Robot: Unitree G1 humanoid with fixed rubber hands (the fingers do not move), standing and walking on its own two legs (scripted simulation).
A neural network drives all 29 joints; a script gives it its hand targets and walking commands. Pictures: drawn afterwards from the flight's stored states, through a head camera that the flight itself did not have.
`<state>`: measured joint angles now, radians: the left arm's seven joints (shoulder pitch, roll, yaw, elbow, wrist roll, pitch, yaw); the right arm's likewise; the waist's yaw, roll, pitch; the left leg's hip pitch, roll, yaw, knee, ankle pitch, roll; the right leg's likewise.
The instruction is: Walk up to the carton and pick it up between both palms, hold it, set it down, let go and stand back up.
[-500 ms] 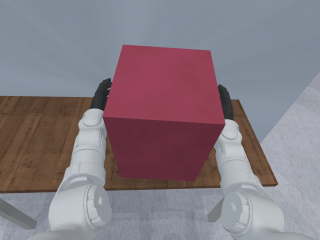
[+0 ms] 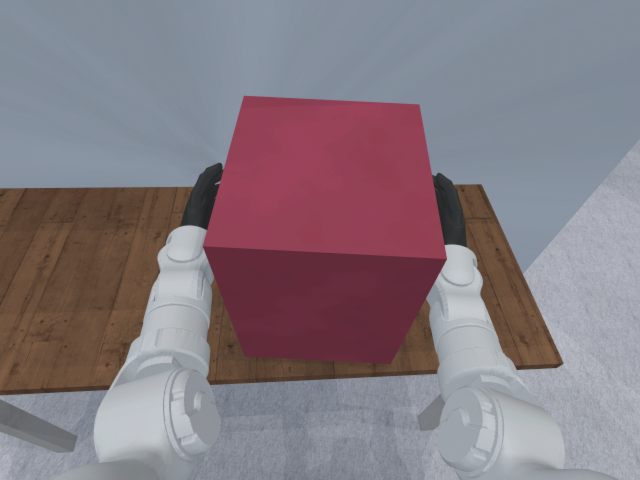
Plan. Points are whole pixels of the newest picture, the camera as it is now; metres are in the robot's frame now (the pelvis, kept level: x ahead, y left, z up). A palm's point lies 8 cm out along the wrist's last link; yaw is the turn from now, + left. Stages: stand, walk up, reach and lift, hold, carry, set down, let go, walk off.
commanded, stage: set down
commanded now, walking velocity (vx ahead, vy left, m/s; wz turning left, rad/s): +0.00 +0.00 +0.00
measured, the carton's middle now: (323, 242) +0.43 +0.01 +0.03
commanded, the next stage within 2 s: none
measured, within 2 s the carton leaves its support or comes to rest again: rests again in 0.84 s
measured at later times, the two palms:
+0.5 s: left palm (194, 240) +0.40 +0.18 +0.07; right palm (444, 252) +0.38 -0.14 +0.08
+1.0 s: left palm (201, 235) +0.42 +0.17 +0.05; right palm (438, 252) +0.40 -0.15 +0.05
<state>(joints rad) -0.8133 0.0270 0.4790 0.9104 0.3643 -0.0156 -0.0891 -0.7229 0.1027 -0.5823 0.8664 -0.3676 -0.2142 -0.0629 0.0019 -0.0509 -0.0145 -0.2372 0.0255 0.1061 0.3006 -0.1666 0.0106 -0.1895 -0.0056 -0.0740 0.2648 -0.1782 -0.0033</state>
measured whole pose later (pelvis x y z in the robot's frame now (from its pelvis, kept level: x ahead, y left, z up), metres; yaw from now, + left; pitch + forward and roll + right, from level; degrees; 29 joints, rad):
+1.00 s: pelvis +0.00 +0.00 +0.00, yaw +1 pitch +11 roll -1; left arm -0.84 0.03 0.54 1.02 0.43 -0.16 -0.07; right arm -0.72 0.12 -0.70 0.93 -0.46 -0.31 -0.04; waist -0.01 -0.06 -0.05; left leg -0.36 0.03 0.09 0.32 -0.16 0.01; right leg -0.29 0.00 -0.09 0.27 -0.17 -0.01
